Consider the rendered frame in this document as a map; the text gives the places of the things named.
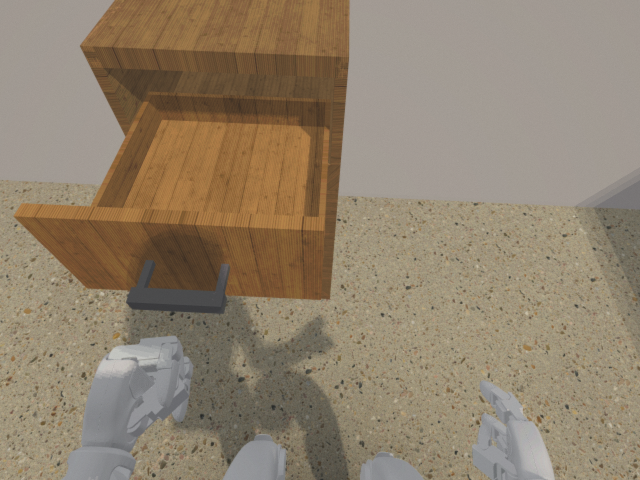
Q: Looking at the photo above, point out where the drawer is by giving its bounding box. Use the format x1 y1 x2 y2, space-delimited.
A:
13 92 331 300

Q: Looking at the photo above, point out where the left robot forearm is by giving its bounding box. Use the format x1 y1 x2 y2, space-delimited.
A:
62 446 136 480

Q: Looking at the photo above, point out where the cabinet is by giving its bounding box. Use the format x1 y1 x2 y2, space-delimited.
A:
80 0 350 299

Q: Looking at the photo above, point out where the robot right hand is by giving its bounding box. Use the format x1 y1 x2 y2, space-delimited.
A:
472 380 555 480

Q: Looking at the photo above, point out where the robot left hand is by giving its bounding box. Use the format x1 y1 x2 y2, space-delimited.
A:
81 336 194 452

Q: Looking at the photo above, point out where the robot thigh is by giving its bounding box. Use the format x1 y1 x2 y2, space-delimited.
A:
360 457 424 480
222 440 286 480

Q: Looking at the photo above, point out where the handle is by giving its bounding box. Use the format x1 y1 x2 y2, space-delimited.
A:
126 260 230 314

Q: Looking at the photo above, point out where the left robot thigh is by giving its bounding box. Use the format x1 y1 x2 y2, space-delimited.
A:
222 440 286 480

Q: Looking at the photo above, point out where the right robot thigh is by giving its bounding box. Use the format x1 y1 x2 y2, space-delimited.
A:
360 457 424 480

